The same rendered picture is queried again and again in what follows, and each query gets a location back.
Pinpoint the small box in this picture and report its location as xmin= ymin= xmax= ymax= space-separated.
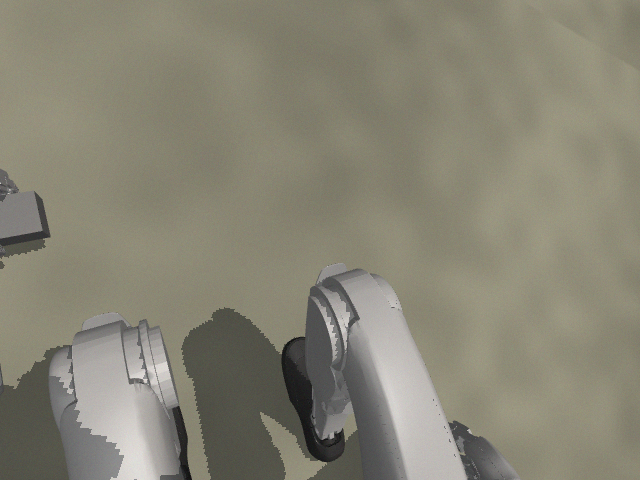
xmin=0 ymin=191 xmax=51 ymax=246

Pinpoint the left robot hand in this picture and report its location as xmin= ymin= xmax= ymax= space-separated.
xmin=0 ymin=169 xmax=19 ymax=256

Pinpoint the left robot foot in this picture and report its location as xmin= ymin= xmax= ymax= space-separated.
xmin=172 ymin=406 xmax=192 ymax=480

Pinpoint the right robot foot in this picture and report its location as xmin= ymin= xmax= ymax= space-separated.
xmin=282 ymin=337 xmax=345 ymax=462

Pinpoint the right robot hand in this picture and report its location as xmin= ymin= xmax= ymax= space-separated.
xmin=448 ymin=420 xmax=521 ymax=480

